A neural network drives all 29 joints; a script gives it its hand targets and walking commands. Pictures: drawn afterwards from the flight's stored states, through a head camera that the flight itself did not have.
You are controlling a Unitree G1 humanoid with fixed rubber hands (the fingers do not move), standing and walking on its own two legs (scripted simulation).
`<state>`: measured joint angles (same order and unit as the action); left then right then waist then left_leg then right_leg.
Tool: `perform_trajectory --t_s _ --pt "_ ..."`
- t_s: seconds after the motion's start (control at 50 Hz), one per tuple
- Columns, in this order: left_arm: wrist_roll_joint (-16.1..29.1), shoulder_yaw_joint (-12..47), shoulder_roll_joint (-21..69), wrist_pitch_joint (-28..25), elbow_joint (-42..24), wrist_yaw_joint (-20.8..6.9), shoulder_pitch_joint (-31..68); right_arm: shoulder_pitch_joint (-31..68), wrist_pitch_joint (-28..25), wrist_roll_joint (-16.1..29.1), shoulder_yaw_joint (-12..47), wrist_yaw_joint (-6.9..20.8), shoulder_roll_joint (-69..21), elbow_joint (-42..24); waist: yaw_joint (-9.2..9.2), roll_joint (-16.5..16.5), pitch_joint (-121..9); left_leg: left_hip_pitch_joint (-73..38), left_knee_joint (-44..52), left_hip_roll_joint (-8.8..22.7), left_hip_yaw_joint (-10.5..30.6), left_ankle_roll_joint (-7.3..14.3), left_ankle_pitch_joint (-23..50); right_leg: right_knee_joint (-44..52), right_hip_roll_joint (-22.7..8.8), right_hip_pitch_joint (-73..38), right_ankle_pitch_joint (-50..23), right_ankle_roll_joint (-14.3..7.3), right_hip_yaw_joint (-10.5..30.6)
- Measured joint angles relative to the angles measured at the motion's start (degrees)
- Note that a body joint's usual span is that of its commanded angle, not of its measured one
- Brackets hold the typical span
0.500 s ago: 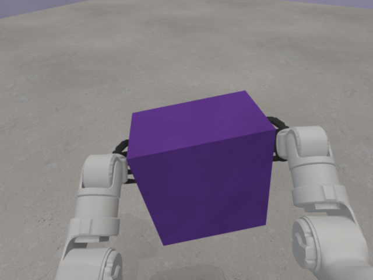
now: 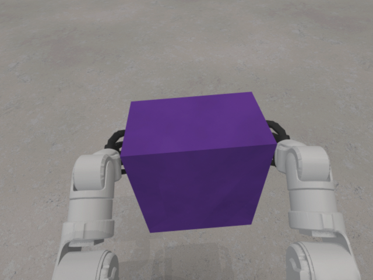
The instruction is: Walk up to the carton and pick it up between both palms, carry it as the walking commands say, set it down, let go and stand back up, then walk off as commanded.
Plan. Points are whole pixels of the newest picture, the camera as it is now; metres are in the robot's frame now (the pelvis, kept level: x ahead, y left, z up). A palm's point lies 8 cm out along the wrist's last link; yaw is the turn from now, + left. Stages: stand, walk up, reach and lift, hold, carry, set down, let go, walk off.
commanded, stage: carry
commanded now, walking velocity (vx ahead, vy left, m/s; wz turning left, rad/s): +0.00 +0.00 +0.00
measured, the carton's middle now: (196, 168) +0.36 +0.00 +0.04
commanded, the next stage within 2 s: none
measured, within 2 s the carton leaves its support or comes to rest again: neither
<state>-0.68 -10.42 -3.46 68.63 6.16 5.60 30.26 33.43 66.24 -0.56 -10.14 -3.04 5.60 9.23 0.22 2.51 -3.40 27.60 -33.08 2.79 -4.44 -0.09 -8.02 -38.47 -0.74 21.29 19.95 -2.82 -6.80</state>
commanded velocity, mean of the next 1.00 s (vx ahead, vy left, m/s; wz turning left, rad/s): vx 0.39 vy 0.00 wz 0.00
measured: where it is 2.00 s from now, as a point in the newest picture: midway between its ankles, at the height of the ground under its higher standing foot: (190, 158)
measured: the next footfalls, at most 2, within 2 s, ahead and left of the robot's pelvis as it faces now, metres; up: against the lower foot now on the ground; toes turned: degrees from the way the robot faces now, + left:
left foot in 0.64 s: +0.18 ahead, +0.12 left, +0.00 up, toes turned +10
right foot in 0.90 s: +0.31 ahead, -0.11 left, +0.00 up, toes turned -5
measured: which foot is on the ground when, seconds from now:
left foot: down 0.00-0.34, up 0.36-0.62, down 0.64-0.92, up 0.94-1.00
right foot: down 0.00-0.68, up 0.70-0.88, down 0.90-1.00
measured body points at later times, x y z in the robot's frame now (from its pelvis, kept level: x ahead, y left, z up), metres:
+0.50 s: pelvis +0.06 -0.03 +0.02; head +0.01 -0.04 +0.47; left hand +0.36 +0.15 +0.10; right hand +0.39 -0.21 +0.12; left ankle +0.06 +0.12 -0.70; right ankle +0.00 -0.08 -0.72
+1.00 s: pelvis +0.30 +0.00 +0.01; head +0.27 +0.00 +0.46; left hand +0.55 +0.19 +0.08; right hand +0.58 -0.17 +0.09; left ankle +0.17 +0.10 -0.70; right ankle +0.27 -0.11 -0.72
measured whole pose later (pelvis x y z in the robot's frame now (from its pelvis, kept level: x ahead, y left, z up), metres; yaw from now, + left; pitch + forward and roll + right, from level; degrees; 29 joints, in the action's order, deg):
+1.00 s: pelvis +0.30 +0.00 +0.01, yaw +5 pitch +7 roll -2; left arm -5.2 -10.0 7.3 66.4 -18.8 2.1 4.4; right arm 3.9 66.2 -4.3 -11.0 -0.4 -4.1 -21.2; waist -1.3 2.2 -12.1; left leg 16.1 -42.3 4.9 -3.7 -0.9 -31.0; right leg -31.3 -1.9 18.2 19.3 -0.9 -11.0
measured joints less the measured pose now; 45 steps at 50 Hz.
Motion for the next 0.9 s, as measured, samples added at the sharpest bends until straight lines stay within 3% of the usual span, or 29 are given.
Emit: perform_trajectory --t_s 0.18,0.3,0.38,0.48,0.58,0.64,0.66,0.7,0.74,0.78,0.84,0.9 --pt "-1.18 0.34 1.89 -1.00 -0.18 -0.43 -4.00 -0.33 0.51 0.46 1.20 0.21 1.14 2.26 -1.66 0.81 -3.02 -1.83 1.44 0.51 0.55 -1.14 0.40 0.89 0.71 -1.65 0.22 -1.23 -0.49" --pt "-1.34 1.07 1.53 -0.97 2.09 -0.29 -3.24 2.37 -0.36 1.27 2.35 0.49 2.68 7.42 -2.33 -0.12 -4.69 -2.56 2.35 0.76 1.22 -2.00 0.58 1.70 1.13 -2.53 0.48 -1.93 -1.12" --pt "-1.52 2.09 2.07 1.01 0.49 -0.01 -6.26 -1.00 0.86 1.43 2.49 0.82 2.20 6.26 -2.25 -1.63 -7.05 -2.54 -1.87 0.42 1.40 -2.44 -7.82 5.62 1.18 -5.20 0.04 -2.27 -1.40" --pt "-1.79 1.04 3.46 3.25 -3.15 0.55 -9.18 -2.94 2.69 1.06 2.02 0.81 1.11 4.07 -2.42 -2.43 -9.72 -1.96 -6.91 0.80 0.85 -3.50 -9.12 12.40 1.20 -8.46 -1.21 -1.98 -2.27" --pt "-3.50 -0.65 6.49 2.27 -11.20 0.52 -15.47 -10.62 1.69 -1.66 -0.16 2.04 -3.24 -5.23 -0.41 -2.99 -9.42 -2.70 -2.77 -0.08 -0.36 -3.25 -10.68 17.35 0.42 -12.19 -1.06 -0.61 -1.83" --pt "-3.34 -0.71 7.01 2.78 -16.84 0.57 -19.14 -15.79 0.97 -2.13 -1.01 2.21 -6.28 -11.10 0.11 -2.54 -7.57 -5.21 5.19 -0.93 -2.26 -2.69 -6.74 16.78 -0.23 -15.15 1.61 0.62 -2.32" --pt "-3.15 -0.86 6.90 2.83 -18.55 0.48 -20.19 -17.47 0.46 -2.40 -1.07 2.25 -7.48 -12.94 0.51 -2.80 -7.01 -6.51 6.68 -1.34 -2.84 -1.28 -2.89 14.87 -0.77 -15.51 3.38 1.18 -2.10" --pt "-2.35 -1.76 6.43 2.20 -20.91 -0.28 -22.89 -20.78 -0.69 -3.57 -0.44 2.06 -10.15 -15.90 1.51 -3.56 -6.16 -8.25 5.49 -1.86 -4.51 0.72 -4.15 4.91 -2.39 -12.33 5.02 2.51 -0.65" --pt "-1.31 -2.49 6.42 1.71 -22.18 -1.09 -24.49 -23.02 -0.17 -4.95 -0.02 1.75 -11.87 -19.32 1.56 -1.70 -4.68 -10.33 5.15 -0.95 -4.83 1.30 -7.24 -6.17 -1.35 -7.12 7.73 2.55 1.04" --pt "-1.42 -2.82 7.09 0.79 -22.13 -2.17 -24.47 -25.34 -0.02 -6.03 -0.12 1.66 -12.84 -22.75 1.10 -0.67 -3.89 -12.27 6.32 -0.70 -4.30 1.01 -8.40 -9.88 -1.34 -2.58 10.13 2.34 1.47" --pt "-1.80 -2.83 8.16 -0.72 -23.26 -3.22 -24.10 -27.12 -0.65 -6.07 -0.22 1.68 -13.01 -26.76 0.16 -0.61 -2.41 -15.73 8.73 -0.61 -3.63 0.39 -9.16 -3.94 -2.00 1.74 7.93 2.15 1.72" --pt "-1.81 -2.07 9.22 -1.59 -25.85 -3.50 -24.15 -27.94 -0.26 -5.33 -0.84 1.74 -12.73 -31.37 -0.82 -0.57 -2.29 -18.11 6.73 0.27 -2.46 -0.60 -12.84 7.97 -2.55 0.72 -2.21 1.73 -0.28"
